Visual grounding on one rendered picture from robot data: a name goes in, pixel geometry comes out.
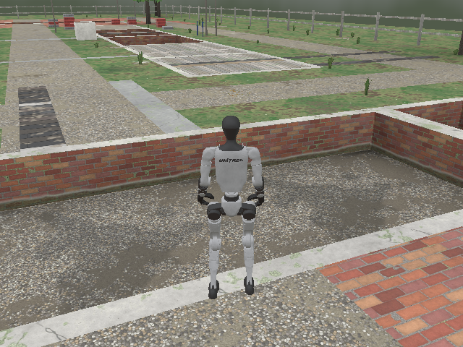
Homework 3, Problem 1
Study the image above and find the robot left upper arm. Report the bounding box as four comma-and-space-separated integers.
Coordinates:
200, 147, 216, 187

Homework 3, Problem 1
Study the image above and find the left robot hand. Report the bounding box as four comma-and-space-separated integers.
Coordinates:
197, 192, 214, 205

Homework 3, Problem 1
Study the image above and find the robot left forearm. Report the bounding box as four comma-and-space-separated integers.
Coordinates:
197, 176, 208, 197

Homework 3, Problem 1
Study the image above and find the robot right forearm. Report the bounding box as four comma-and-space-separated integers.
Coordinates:
254, 177, 264, 198

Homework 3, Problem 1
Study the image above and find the robot left shin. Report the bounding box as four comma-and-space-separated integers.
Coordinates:
209, 239, 219, 289

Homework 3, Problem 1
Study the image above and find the right robot hand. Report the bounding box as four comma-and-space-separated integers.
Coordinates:
247, 193, 264, 207

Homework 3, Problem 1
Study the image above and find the robot torso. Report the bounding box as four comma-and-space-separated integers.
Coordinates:
214, 143, 248, 217

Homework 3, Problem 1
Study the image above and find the robot right upper arm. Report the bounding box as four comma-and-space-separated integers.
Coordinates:
246, 147, 263, 187

